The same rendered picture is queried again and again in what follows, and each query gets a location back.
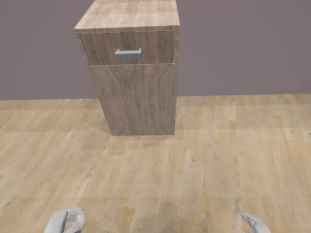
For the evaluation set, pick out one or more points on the cabinet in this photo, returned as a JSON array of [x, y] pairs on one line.
[[136, 99]]

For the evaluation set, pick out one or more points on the drawer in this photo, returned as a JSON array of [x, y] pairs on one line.
[[157, 46]]

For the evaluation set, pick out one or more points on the handle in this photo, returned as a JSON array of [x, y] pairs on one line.
[[128, 54]]

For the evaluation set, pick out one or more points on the robot left hand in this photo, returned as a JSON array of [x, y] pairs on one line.
[[58, 220]]

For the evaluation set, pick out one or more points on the robot right hand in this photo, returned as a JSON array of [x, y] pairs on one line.
[[255, 223]]

